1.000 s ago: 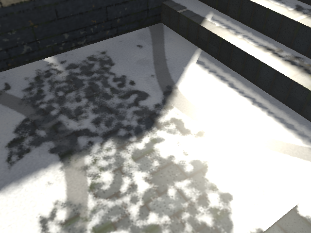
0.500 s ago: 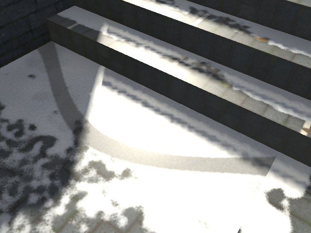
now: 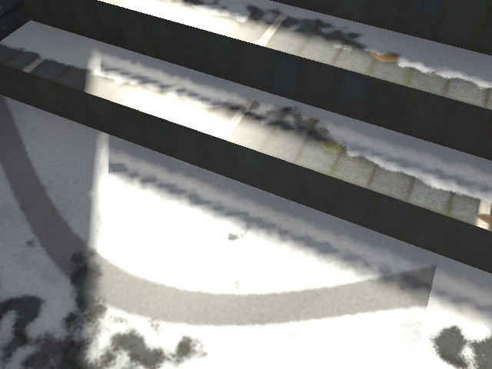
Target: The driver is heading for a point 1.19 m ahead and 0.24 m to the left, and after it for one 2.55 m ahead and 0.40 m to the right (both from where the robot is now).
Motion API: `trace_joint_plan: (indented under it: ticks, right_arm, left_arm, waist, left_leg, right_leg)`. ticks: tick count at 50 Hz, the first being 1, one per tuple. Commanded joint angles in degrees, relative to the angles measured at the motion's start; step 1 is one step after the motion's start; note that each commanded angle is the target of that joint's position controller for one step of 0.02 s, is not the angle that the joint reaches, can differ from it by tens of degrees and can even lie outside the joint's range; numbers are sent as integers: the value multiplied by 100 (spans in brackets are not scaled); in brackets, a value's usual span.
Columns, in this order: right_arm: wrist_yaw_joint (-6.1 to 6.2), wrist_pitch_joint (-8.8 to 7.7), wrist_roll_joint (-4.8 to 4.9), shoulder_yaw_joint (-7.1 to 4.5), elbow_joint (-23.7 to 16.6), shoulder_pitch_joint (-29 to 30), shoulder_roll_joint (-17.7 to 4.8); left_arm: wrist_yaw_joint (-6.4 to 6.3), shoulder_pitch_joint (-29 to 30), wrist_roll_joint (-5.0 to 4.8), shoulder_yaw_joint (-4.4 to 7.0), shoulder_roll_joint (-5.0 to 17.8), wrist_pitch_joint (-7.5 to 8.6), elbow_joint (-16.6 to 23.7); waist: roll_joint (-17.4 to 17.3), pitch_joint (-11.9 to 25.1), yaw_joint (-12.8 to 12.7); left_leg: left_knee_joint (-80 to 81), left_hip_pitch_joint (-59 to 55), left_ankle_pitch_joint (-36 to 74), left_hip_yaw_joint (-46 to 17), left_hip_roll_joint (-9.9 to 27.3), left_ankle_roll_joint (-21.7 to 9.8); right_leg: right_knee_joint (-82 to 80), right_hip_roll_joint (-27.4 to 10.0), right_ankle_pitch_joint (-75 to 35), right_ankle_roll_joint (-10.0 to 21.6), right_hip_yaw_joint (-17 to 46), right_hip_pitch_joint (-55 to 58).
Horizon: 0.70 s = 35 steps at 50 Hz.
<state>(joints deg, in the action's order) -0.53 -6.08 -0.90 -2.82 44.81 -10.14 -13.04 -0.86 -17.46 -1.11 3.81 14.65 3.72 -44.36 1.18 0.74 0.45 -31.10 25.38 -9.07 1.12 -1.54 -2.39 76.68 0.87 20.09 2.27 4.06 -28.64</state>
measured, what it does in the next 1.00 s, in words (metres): walks ahead: right foot, then left foot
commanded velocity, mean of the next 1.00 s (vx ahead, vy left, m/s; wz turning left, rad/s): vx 0.50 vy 0.00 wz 0.15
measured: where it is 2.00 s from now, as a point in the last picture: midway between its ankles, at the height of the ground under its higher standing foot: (201, 231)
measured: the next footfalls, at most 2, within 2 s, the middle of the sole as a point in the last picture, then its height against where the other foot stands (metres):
right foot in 0.36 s outside the picture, level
left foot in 0.84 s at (219, 340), level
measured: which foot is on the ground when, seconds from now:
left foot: down 0.00-0.38, up 0.40-0.82, down 0.84-1.00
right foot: up 0.00-0.34, down 0.36-0.86, up 0.88-1.00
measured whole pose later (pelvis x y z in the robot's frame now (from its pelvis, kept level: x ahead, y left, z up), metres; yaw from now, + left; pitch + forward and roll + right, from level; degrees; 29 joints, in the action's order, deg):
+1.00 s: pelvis +0.49 +0.01 +0.01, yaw +13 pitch +1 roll +0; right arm -1.4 -1.7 -0.8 -4.0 45.0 -13.1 -15.6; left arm 0.1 -15.4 2.2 2.6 14.3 3.9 -43.9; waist 1.4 -3.0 -0.4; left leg -27.6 19.0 -10.0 1.0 -5.5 -6.1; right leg 66.7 -3.1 20.2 0.5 -0.5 -24.5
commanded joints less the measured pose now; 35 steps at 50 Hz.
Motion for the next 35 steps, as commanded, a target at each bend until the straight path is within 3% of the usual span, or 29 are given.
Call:
trace_joint_plan:
  ticks: [1, 3, 5, 7, 13, 15, 17, 18, 19, 20, 21, 22, 23, 24, 26, 30, 31, 32, 33, 35]
  right_arm:
    - [-37, -51, -35, -121, -175, -157, -495]
    - [-32, -72, 49, -153, -71, -282, -583]
    - [28, -40, 77, -213, -10, -391, -771]
    - [66, 15, 121, -250, 35, -510, -879]
    - [35, 110, 232, -313, 257, -1047, -1064]
    - [37, 158, 246, -331, 303, -1038, -1113]
    - [47, 183, 264, -300, 317, -953, -1053]
    - [47, 146, 204, -223, 248, -781, -827]
    - [48, 28, 74, -72, 9, -841, -385]
    - [39, -93, 139, -65, -60, -831, -490]
    - [11, -132, 237, -163, -82, -571, -829]
    - [-3, -114, 232, -159, -133, -278, -840]
    - [-1, -71, 157, -158, -133, -163, -761]
    - [11, -4, 105, -184, -143, -159, -738]
    - [10, 137, 140, -159, -100, -318, -562]
    - [7, 208, 144, -134, -244, 133, -445]
    - [-170, 348, -277, -46, -200, 3, -273]
    - [-254, 413, -258, -40, -233, 191, -246]
    - [-305, 443, -176, -30, -311, 439, -271]
    - [-355, 471, -106, -24, -439, 805, -342]
  left_arm:
    - [-24, 87, 49, 94, 262, 60, 613]
    - [-39, 122, 53, 68, 165, 36, 651]
    - [-33, 535, 95, 7, 90, 45, 778]
    - [1, 909, 71, -52, -10, 64, 835]
    - [121, 1828, -42, -12, 182, 114, 1085]
    - [154, 1852, -40, 13, 226, 156, 1137]
    - [121, 1136, 25, 147, 412, 167, 933]
    - [62, 195, 97, 290, 739, 171, 742]
    - [18, -617, 191, 439, 1376, 134, 664]
    - [58, -1007, 103, 410, 1259, 132, 526]
    - [62, -737, 74, 300, 931, 133, 560]
    - [69, -357, 82, 218, 712, 118, 636]
    - [96, 19, 98, 161, 578, 105, 673]
    - [125, 276, 127, 120, 463, 119, 692]
    - [147, 450, 141, 125, 443, 173, 629]
    - [75, 136, 164, 195, 632, 250, 364]
    - [118, -264, 276, 117, 541, 278, 185]
    - [143, -246, 278, 125, 523, 303, 141]
    - [141, -270, 262, 128, 538, 317, 134]
    - [107, -336, 265, 158, 650, 311, 89]
  waist:
    - [-573, 343, -78]
    - [-573, 311, -136]
    - [-469, 287, -65]
    - [-512, 259, 71]
    - [-608, -54, 472]
    - [-658, -87, 409]
    - [-609, 272, 15]
    - [-352, 827, -421]
    - [885, 1447, -595]
    - [1522, 1745, -704]
    - [937, 1206, -653]
    - [584, 835, -520]
    - [262, 488, -330]
    - [297, 272, -139]
    - [432, 145, 92]
    - [188, 51, -12]
    - [228, -44, 1]
    - [406, -148, -59]
    - [450, -200, -141]
    - [433, -335, -240]
  left_leg:
    - [1746, -1202, -26, -2041, 1403, -1057]
    - [1877, -1138, 508, -1708, 1381, -1148]
    - [1976, -1120, 808, -1424, 1430, -1171]
    - [2034, -1058, 738, -1125, 1343, -1085]
    - [1838, -1570, 245, -1084, 1525, -956]
    - [1573, -1730, 296, -1123, 1581, -872]
    - [779, -1573, 1239, -884, 1320, -654]
    - [-460, -945, 1461, -495, 977, -404]
    - [-2634, 1067, -210, 128, 244, 41]
    - [-3770, 2354, -2325, -360, 32, 116]
    - [-4300, 2844, -2016, -566, 402, 73]
    - [-4262, 2763, -1487, -472, 624, 37]
    - [-3946, 2504, -1085, -448, 781, 74]
    - [-3629, 2179, -816, -486, 901, 119]
    - [-3413, 1839, -462, -470, 927, 196]
    - [-2499, 1961, 579, -628, 812, 265]
    - [-2092, 1379, 546, -209, 617, 275]
    - [-1721, 1110, 826, -71, 588, 248]
    - [-1408, 937, 1049, 8, 569, 217]
    - [-955, 854, 1158, 56, 595, 141]
  right_leg:
    - [-311, -637, -356, 70, 127, -1116]
    - [-936, -691, -467, 8, 10, -1137]
    - [-1865, -767, -872, -74, -69, -1096]
    - [-2770, -697, -1390, -102, -180, -777]
    - [-4235, -418, -1546, -77, -385, -381]
    - [-4637, -309, -1287, 55, -503, -84]
    - [-5066, -100, -1258, 254, -674, 1193]
    - [-4998, -596, -1382, 537, -67, 2548]
    - [-5164, -1950, -1479, 1237, 1899, 4487]
    - [-5797, -2463, -843, 1819, 3528, 4938]
    - [-5875, -2312, -427, 1669, 3090, 4499]
    - [-5957, -2048, -456, 1454, 2412, 3844]
    - [-6183, -1811, -693, 1341, 1959, 3099]
    - [-6387, -1630, -1037, 1258, 1627, 2538]
    - [-6658, -1478, -1572, 1171, 1025, 2013]
    - [-6767, -1425, -2496, 1010, 133, 2069]
    - [-6833, -1130, -2747, 822, -344, 1861]
    - [-6866, -1018, -2754, 698, -608, 1741]
    - [-6919, -1029, -2566, 621, -723, 1768]
    - [-6996, -1219, -2242, 569, -747, 2046]
Over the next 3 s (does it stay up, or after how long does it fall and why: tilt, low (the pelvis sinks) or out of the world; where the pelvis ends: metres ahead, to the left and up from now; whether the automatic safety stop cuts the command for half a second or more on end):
stays up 1.48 0.36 0.17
